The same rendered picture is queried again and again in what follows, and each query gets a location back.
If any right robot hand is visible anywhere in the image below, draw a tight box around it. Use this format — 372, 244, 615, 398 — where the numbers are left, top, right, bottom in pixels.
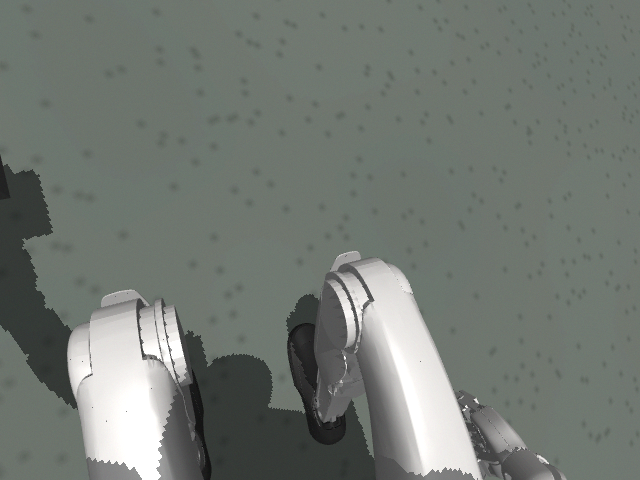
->
454, 390, 529, 480

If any right robot foot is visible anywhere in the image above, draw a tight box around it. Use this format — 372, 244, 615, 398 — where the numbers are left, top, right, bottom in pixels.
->
287, 323, 346, 445

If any right robot arm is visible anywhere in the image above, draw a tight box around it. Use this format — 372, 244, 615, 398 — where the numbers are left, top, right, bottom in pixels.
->
501, 450, 567, 480

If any carton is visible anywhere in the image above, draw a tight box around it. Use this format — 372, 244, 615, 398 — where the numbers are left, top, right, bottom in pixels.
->
0, 155, 10, 200

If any left robot foot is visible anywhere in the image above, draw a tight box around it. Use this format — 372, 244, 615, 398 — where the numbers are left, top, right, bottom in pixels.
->
189, 368, 211, 480

